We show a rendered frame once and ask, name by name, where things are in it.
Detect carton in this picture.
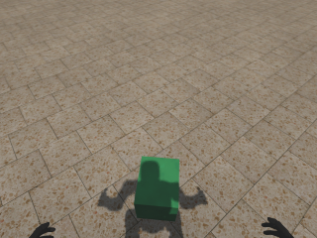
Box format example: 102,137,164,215
134,156,179,222

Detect robot left hand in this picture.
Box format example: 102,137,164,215
29,222,55,238

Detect robot right hand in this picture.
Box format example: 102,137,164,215
261,217,294,238

